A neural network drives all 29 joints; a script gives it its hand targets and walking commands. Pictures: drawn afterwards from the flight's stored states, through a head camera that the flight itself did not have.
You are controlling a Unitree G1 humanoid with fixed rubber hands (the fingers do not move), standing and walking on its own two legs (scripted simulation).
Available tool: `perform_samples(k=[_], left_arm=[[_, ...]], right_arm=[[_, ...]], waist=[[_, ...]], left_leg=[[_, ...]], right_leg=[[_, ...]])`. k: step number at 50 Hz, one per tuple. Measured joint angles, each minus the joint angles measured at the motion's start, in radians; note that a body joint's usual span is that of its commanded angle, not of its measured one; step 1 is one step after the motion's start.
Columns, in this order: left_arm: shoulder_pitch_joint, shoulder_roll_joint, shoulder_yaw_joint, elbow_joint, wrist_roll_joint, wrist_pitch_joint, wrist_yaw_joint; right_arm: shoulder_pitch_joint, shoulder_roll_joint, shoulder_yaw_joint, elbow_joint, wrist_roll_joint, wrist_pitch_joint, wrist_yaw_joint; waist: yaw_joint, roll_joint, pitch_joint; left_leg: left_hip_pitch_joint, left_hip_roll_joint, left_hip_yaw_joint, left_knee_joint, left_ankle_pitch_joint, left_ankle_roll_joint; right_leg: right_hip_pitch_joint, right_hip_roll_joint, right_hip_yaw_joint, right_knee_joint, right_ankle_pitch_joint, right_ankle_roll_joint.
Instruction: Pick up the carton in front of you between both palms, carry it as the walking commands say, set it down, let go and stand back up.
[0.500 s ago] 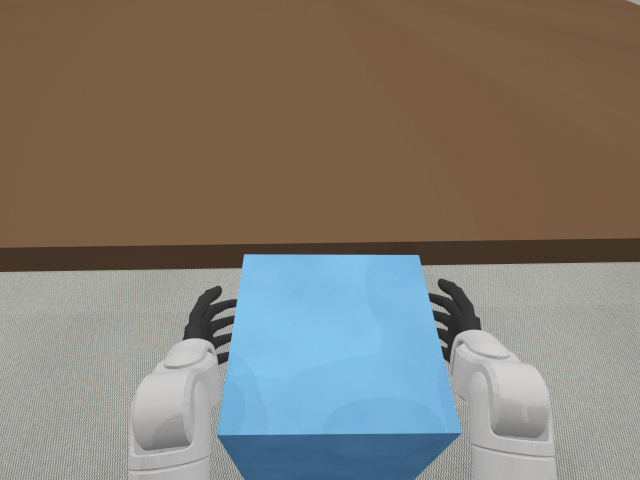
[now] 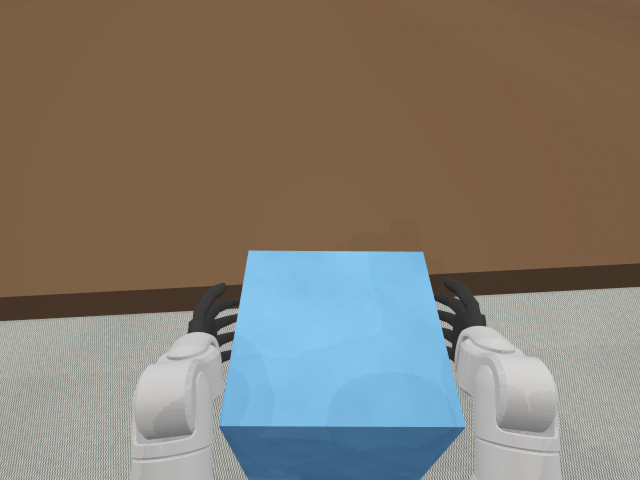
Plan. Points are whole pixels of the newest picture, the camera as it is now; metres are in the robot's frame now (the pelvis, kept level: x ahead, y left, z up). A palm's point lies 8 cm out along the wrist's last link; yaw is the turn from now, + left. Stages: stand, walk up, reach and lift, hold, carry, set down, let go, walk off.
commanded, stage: carry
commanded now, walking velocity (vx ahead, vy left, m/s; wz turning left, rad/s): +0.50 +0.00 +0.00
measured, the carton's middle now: (334, 375) +0.27 +0.00 +0.01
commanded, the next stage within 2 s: none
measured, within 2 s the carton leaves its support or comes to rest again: neither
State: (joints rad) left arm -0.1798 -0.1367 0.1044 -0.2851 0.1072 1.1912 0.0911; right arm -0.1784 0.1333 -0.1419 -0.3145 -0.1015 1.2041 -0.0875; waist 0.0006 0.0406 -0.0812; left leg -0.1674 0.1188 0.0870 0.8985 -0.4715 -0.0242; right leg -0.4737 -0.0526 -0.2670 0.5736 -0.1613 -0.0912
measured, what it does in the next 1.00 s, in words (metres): walks ahead: left foot, then right foot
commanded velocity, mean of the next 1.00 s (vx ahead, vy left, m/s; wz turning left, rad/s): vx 0.50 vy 0.00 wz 0.00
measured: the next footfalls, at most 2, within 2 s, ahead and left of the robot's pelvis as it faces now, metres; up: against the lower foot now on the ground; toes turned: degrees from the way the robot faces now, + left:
left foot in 0.40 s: +0.45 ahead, +0.11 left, +0.00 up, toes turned +11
right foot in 0.86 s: +0.74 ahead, -0.09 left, +0.00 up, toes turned -10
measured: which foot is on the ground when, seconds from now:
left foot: up 0.00-0.38, down 0.40-0.88, up 0.90-1.00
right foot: down 0.00-0.42, up 0.44-0.84, down 0.86-1.00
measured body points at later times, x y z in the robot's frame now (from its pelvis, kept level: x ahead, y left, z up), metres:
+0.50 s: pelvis +0.34 +0.03 +0.00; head +0.35 +0.04 +0.45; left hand +0.64 +0.16 +0.11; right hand +0.62 -0.14 +0.12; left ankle +0.41 +0.10 -0.72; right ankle +0.16 -0.08 -0.63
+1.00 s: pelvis +0.64 -0.02 +0.00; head +0.71 -0.04 +0.45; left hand +1.04 +0.13 +0.13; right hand +1.05 -0.17 +0.13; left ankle +0.52 +0.10 -0.59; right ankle +0.70 -0.08 -0.72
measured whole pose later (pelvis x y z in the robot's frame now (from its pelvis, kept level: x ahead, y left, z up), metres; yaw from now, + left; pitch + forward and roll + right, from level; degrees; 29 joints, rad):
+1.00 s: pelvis +0.64 -0.02 +0.00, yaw -1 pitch +5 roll +1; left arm -0.82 0.00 0.23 0.07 0.06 1.33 0.14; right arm -0.85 -0.04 -0.26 0.08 -0.05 1.34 -0.13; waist 0.05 0.02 0.06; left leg -0.52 0.02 0.03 1.38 -0.41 0.06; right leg -0.47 0.00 -0.18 0.60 -0.23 -0.11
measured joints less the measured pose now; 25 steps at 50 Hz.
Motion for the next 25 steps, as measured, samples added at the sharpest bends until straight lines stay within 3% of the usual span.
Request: perform_samples(k=[2, 5, 13, 18, 20, 22, 25], left_arm=[[0.012, 0.001, -0.002, 0.008, -0.002, -0.006, 0.000], [0.042, 0.005, -0.003, -0.011, -0.007, -0.020, 0.000], [0.082, 0.008, -0.013, -0.069, -0.022, -0.049, -0.003], [0.059, 0.007, -0.024, -0.150, -0.021, -0.009, -0.002], [0.032, 0.006, -0.013, -0.189, -0.020, 0.017, 0.001], [-0.010, 0.012, 0.013, -0.197, -0.024, 0.041, 0.005], [-0.071, 0.017, 0.039, -0.189, -0.027, 0.085, 0.013]], right_arm=[[0.011, 0.002, 0.003, 0.006, -0.004, -0.004, 0.001], [0.024, -0.001, 0.026, 0.006, -0.005, -0.018, 0.001], [0.072, -0.005, 0.064, -0.052, -0.010, -0.054, 0.004], [0.060, -0.004, 0.056, -0.146, 0.003, -0.014, -0.001], [0.023, -0.001, 0.047, -0.169, 0.009, 0.008, -0.002], [-0.029, 0.007, 0.038, -0.148, 0.009, 0.015, -0.003], [-0.090, 0.020, 0.014, -0.132, 0.008, 0.049, -0.014]], waist=[[0.007, -0.014, 0.025], [0.018, -0.027, 0.047], [0.018, -0.037, 0.018], [0.007, -0.036, 0.005], [0.002, -0.049, 0.004], [-0.015, -0.082, 0.013], [-0.022, -0.070, 0.040]], left_leg=[[-0.152, -0.021, -0.030, 0.211, 0.047, 0.027], [-0.312, -0.019, -0.015, 0.237, 0.147, 0.041], [-0.449, -0.015, 0.047, -0.166, 0.332, 0.027], [-0.385, -0.041, 0.114, -0.376, 0.413, 0.052], [-0.323, -0.064, 0.147, -0.418, 0.400, 0.070], [-0.326, -0.078, 0.169, -0.324, 0.342, 0.114], [-0.272, -0.071, 0.174, -0.338, 0.281, 0.115]], right_leg=[[0.052, -0.004, -0.003, -0.045, -0.027, 0.006], [0.144, 0.001, 0.002, -0.147, -0.025, 0.017], [0.382, 0.007, 0.029, -0.312, -0.096, 0.058], [0.522, 0.009, 0.040, -0.299, -0.221, 0.106], [0.534, -0.014, 0.059, -0.179, -0.321, 0.125], [0.423, -0.057, 0.113, 0.130, -0.336, 0.112], [0.182, -0.023, 0.205, 0.557, -0.290, 0.077]])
